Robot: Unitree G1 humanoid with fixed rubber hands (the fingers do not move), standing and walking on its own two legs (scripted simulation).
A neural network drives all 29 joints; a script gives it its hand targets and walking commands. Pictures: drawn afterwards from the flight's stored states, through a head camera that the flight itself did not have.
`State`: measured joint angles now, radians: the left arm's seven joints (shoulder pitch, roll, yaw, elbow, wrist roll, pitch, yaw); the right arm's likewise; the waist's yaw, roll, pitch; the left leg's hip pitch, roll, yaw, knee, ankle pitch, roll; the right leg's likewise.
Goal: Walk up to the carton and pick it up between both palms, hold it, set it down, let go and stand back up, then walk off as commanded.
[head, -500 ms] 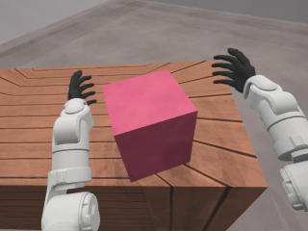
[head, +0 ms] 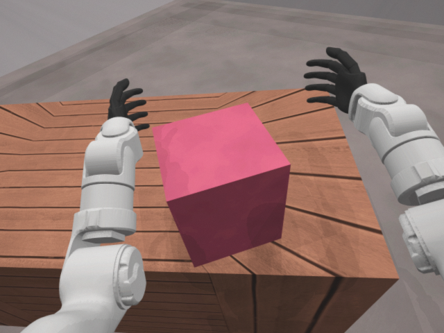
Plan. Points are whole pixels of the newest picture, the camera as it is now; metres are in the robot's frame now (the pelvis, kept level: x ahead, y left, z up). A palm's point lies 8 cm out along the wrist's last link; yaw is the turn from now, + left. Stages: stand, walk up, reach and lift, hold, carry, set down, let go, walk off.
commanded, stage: reach and lift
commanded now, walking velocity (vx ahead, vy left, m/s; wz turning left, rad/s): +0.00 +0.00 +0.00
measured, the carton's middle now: (220, 186) +0.42 +0.08 +0.02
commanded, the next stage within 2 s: none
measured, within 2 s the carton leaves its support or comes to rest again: neither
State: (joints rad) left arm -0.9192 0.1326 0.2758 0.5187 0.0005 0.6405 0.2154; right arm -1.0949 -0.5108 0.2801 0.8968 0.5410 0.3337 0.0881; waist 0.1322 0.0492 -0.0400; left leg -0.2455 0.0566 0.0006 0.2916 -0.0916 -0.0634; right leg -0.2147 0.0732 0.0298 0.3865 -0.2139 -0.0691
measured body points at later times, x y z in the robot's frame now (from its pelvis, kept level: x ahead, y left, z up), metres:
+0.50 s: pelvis +0.00 +0.01 +0.00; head +0.04 +0.00 +0.45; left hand +0.41 +0.26 +0.11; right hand +0.49 -0.13 +0.13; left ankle +0.03 +0.16 -0.75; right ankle -0.01 -0.07 -0.75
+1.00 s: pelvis +0.01 +0.01 +0.00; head +0.07 -0.01 +0.44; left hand +0.40 +0.24 +0.07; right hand +0.51 -0.12 +0.11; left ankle +0.03 +0.16 -0.75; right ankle -0.01 -0.07 -0.75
